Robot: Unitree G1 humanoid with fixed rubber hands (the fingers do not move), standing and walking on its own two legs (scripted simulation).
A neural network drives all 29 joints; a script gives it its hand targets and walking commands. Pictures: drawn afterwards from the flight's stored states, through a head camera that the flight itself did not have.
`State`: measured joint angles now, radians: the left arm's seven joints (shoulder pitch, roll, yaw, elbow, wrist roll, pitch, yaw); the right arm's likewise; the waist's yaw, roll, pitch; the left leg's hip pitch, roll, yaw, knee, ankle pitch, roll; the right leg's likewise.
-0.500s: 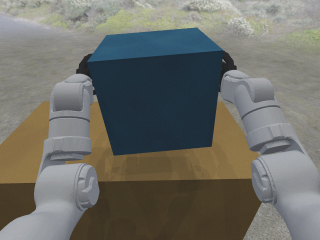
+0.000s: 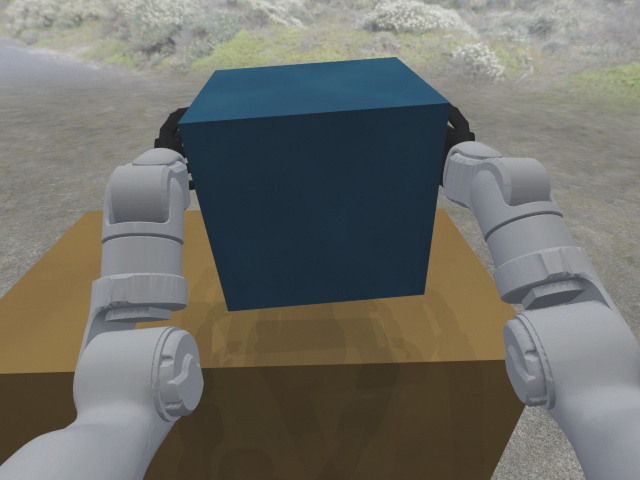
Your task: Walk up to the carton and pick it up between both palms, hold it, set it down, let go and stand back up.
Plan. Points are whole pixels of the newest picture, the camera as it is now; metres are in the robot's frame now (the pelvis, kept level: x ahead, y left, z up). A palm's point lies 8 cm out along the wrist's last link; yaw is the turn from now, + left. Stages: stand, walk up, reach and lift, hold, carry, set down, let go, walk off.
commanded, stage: hold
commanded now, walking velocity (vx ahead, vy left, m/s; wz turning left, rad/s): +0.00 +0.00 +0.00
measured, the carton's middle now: (315, 178) +0.39 -0.01 +0.28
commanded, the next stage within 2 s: none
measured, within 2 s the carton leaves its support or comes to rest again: neither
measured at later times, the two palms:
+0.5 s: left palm (171, 166) +0.36 +0.16 +0.31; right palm (457, 158) +0.36 -0.17 +0.32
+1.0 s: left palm (171, 170) +0.37 +0.16 +0.30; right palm (452, 160) +0.36 -0.17 +0.31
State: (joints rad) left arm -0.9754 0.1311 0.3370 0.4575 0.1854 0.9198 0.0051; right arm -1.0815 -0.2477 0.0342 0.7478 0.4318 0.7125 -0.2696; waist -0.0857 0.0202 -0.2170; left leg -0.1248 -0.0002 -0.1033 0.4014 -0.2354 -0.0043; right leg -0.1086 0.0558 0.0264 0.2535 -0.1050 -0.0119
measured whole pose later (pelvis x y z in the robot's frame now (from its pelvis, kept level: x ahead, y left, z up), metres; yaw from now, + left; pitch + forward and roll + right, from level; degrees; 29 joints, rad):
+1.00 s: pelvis +0.00 +0.00 +0.00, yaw +0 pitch -1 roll -2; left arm -0.99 0.15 0.32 0.50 0.16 0.90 0.00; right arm -1.10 -0.25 0.04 0.77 0.43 0.72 -0.27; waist -0.08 0.02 -0.22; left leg -0.15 0.00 -0.11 0.40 -0.23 -0.01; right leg -0.13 0.06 0.03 0.25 -0.10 -0.02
